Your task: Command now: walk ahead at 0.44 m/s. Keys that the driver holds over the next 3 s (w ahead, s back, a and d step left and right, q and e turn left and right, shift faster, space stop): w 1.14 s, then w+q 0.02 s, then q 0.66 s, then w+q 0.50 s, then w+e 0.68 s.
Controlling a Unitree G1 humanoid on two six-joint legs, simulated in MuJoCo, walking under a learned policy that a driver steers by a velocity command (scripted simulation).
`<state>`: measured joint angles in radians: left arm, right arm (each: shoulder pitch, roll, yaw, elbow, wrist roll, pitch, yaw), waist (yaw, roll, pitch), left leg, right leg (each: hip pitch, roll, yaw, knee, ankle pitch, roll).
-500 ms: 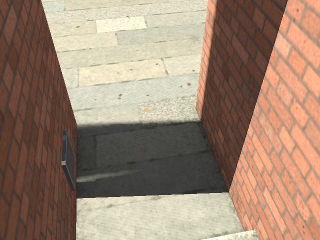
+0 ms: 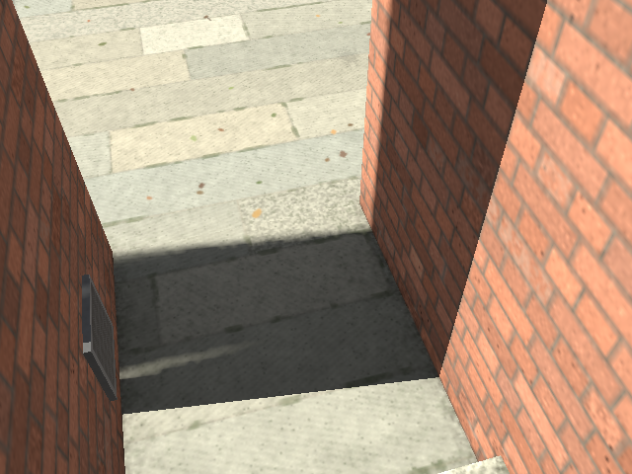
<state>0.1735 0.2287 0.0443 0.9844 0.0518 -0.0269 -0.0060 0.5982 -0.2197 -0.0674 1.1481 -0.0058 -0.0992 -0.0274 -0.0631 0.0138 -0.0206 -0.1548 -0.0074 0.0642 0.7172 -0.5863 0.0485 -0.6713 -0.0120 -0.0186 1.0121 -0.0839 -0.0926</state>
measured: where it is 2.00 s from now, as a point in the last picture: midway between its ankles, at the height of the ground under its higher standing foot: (304, 388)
